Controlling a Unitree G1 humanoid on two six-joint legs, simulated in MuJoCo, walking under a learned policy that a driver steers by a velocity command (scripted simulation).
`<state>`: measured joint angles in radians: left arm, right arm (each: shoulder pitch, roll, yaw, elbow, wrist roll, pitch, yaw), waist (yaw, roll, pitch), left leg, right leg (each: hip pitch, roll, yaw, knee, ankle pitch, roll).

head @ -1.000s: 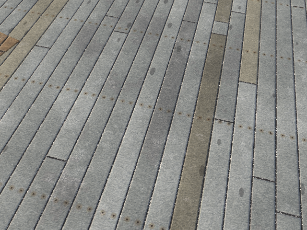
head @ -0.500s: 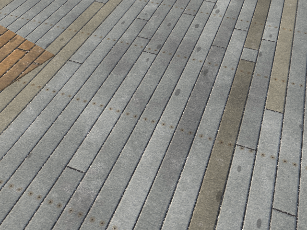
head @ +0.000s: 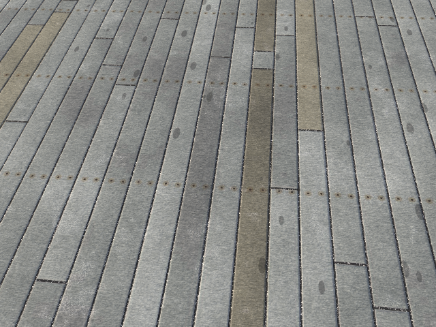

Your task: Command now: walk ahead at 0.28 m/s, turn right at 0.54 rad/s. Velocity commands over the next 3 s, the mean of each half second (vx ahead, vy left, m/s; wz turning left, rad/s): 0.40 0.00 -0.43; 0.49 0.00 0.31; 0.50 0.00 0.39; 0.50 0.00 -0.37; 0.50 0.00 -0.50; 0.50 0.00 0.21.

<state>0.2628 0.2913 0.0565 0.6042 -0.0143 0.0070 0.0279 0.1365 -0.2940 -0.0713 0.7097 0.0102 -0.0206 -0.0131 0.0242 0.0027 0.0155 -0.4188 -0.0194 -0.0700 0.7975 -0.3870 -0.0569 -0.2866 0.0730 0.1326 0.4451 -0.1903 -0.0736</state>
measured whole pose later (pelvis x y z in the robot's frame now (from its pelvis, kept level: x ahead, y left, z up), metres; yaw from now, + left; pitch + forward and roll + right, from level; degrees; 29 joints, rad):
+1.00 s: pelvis +0.41 -0.10 -0.01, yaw +0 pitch +0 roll -3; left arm 0.34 0.28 0.08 0.80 0.00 -0.09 0.00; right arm 0.11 -0.28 -0.04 0.70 0.02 -0.03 0.05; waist 0.07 0.04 0.05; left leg -0.66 0.09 -0.01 0.70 0.02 0.03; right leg 0.10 0.03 -0.25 0.21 -0.31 -0.01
